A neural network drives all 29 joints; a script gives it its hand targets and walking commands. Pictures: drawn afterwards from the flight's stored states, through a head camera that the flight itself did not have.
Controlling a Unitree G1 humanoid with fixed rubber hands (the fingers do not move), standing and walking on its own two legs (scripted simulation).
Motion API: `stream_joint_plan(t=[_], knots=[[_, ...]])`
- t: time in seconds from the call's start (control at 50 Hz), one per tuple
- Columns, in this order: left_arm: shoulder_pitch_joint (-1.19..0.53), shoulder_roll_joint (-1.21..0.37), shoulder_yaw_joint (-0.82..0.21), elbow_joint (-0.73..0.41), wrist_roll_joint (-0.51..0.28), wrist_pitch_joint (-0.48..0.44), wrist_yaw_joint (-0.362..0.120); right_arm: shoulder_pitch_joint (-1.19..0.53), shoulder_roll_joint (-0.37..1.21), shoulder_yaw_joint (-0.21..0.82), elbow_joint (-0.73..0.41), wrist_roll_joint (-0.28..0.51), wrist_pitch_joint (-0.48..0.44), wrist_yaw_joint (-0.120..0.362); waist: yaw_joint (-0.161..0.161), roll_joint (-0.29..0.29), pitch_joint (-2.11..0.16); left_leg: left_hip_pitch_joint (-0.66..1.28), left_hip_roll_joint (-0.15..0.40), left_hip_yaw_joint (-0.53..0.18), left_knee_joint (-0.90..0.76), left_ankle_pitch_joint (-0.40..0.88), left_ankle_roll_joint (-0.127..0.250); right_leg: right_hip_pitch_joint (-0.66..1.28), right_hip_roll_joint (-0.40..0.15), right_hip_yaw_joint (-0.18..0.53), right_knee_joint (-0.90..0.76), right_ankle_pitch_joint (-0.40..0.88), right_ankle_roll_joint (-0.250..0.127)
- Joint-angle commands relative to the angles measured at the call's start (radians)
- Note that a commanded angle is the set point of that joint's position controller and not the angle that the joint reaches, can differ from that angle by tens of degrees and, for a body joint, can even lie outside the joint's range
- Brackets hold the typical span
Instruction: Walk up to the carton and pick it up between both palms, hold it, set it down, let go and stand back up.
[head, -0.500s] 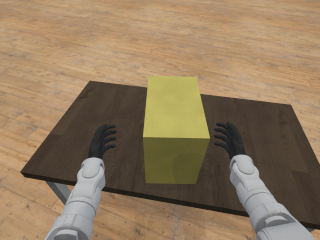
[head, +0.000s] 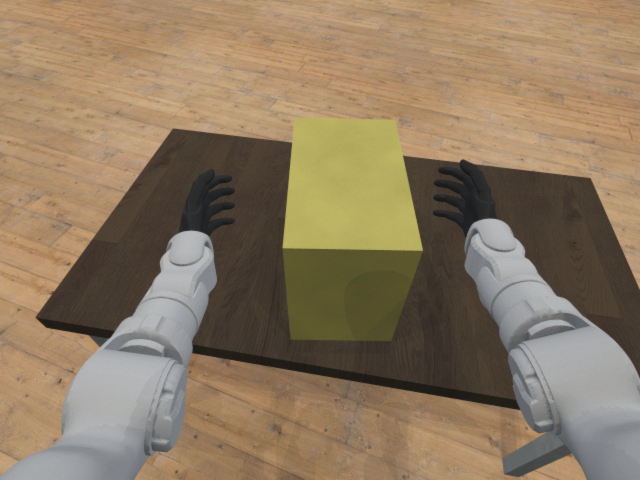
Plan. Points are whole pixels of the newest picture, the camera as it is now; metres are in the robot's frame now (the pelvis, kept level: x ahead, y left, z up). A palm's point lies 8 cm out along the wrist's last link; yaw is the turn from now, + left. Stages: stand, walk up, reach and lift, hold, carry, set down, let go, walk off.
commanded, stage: reach and lift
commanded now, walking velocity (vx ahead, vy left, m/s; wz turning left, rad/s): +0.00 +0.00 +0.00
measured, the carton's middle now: (342, 229) +0.54 -0.03 -0.04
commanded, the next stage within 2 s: none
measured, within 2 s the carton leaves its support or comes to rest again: neither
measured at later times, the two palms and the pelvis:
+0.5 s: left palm (195, 193) +0.46 +0.18 +0.11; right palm (481, 182) +0.47 -0.20 +0.13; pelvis +0.00 -0.01 -0.01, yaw +1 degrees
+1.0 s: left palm (222, 242) +0.46 +0.16 +0.01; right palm (450, 240) +0.46 -0.18 +0.02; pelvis +0.00 +0.00 -0.02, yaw +1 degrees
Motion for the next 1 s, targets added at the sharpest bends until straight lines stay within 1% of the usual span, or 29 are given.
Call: stream_joint_plan(t=[0.0,0.06,0.12,0.18,0.26,0.34,0.44,0.5,0.54,0.6,0.66,0.7,0.76,0.82,0.88,0.94,0.98], knots=[[-0.559,0.127,-0.021,-0.067,-0.046,-0.035,0.008,-0.499,-0.164,-0.009,-0.087,0.023,-0.009,0.009,-0.01,0.009,-0.563,0.295,-0.028,0.005,0.046,0.311,-0.032,0.07,-0.007,-0.022,0.001,0.324,0.035],[-0.6,0.147,-0.029,-0.023,-0.055,-0.025,0.003,-0.54,-0.175,0.002,-0.057,0.038,0.0,0.012,-0.008,-0.002,-0.59,0.276,-0.028,0.004,0.057,0.334,-0.031,0.082,-0.008,-0.022,0.018,0.379,0.044],[-0.634,0.164,-0.038,0.023,-0.061,-0.011,-0.005,-0.577,-0.184,0.011,-0.03,0.052,0.012,0.016,-0.006,-0.016,-0.584,0.244,-0.029,0.004,0.051,0.327,-0.024,0.095,-0.011,-0.02,0.028,0.406,0.053],[-0.677,0.177,-0.056,0.059,-0.077,0.003,-0.01,-0.616,-0.188,0.014,-0.013,0.059,0.026,0.021,-0.007,-0.022,-0.57,0.216,-0.029,0.004,0.039,0.3,-0.018,0.092,-0.013,-0.022,0.029,0.397,0.055],[-0.741,0.187,-0.09,0.096,-0.105,0.014,-0.013,-0.662,-0.188,0.009,0.01,0.059,0.046,0.03,-0.016,-0.014,-0.568,0.202,-0.028,0.003,0.028,0.268,-0.016,0.07,-0.016,-0.029,0.026,0.375,0.052],[-0.741,0.185,-0.108,0.155,-0.108,0.006,-0.024,-0.657,-0.18,0.011,0.064,0.052,0.05,0.035,-0.026,-0.009,-0.557,0.19,-0.027,0.0,0.022,0.276,-0.014,0.063,-0.024,-0.028,0.02,0.385,0.05],[-0.671,0.18,-0.098,0.213,-0.076,-0.045,-0.048,-0.595,-0.159,0.017,0.106,0.045,0.011,0.032,-0.028,-0.006,-0.541,0.148,-0.03,0.001,0.01,0.318,-0.014,0.089,-0.037,-0.021,0.017,0.418,0.052],[-0.624,0.166,-0.082,0.221,-0.051,-0.097,-0.06,-0.543,-0.137,0.011,0.111,0.033,-0.034,0.03,-0.027,0.011,-0.538,0.129,-0.034,0.004,0.01,0.338,-0.02,0.071,-0.041,-0.023,0.018,0.407,0.048],[-0.628,0.161,-0.073,0.203,-0.046,-0.136,-0.062,-0.528,-0.128,-0.006,0.088,0.019,-0.066,0.029,-0.026,0.035,-0.561,0.127,-0.035,0.009,0.014,0.345,-0.029,0.038,-0.042,-0.03,0.02,0.382,0.043],[-0.694,0.158,-0.075,0.147,-0.065,-0.186,-0.051,-0.552,-0.127,-0.056,0.019,-0.024,-0.104,0.029,-0.032,0.072,-0.647,0.147,-0.033,0.019,0.031,0.335,-0.049,-0.019,-0.04,-0.048,0.031,0.338,0.034],[-0.741,0.151,-0.078,0.118,-0.086,-0.217,-0.036,-0.578,-0.126,-0.112,-0.023,-0.082,-0.124,0.027,-0.048,0.083,-0.741,0.158,-0.03,0.024,0.059,0.312,-0.061,-0.065,-0.037,-0.061,0.055,0.322,0.027],[-0.738,0.147,-0.072,0.136,-0.086,-0.233,-0.032,-0.582,-0.121,-0.138,-0.021,-0.116,-0.135,0.022,-0.056,0.07,-0.787,0.146,-0.03,0.026,0.081,0.317,-0.062,-0.071,-0.036,-0.061,0.076,0.344,0.027],[-0.692,0.146,-0.047,0.203,-0.061,-0.256,-0.038,-0.568,-0.108,-0.15,0.009,-0.146,-0.162,0.009,-0.059,0.033,-0.812,0.092,-0.034,0.029,0.11,0.351,-0.056,-0.034,-0.035,-0.051,0.106,0.41,0.036],[-0.63,0.149,-0.008,0.275,-0.023,-0.28,-0.046,-0.544,-0.093,-0.133,0.052,-0.144,-0.198,-0.002,-0.05,-0.007,-0.785,0.009,-0.042,0.032,0.121,0.376,-0.045,0.022,-0.035,-0.038,0.133,0.472,0.05],[-0.595,0.153,0.023,0.321,0.001,-0.302,-0.05,-0.525,-0.073,-0.107,0.085,-0.124,-0.23,-0.005,-0.039,-0.029,-0.741,-0.057,-0.047,0.034,0.122,0.37,-0.035,0.039,-0.035,-0.03,0.152,0.485,0.059],[-0.617,0.165,0.03,0.317,-0.002,-0.323,-0.051,-0.532,-0.049,-0.097,0.061,-0.116,-0.245,-0.009,-0.038,-0.034,-0.74,-0.112,-0.052,0.038,0.122,0.341,-0.023,0.053,-0.04,-0.021,0.167,0.475,0.068],[-0.65,0.165,0.024,0.284,-0.012,-0.336,-0.049,-0.544,-0.034,-0.098,0.027,-0.118,-0.248,-0.01,-0.035,-0.019,-0.776,-0.111,-0.052,0.041,0.128,0.343,-0.025,0.052,-0.041,-0.024,0.179,0.474,0.07]])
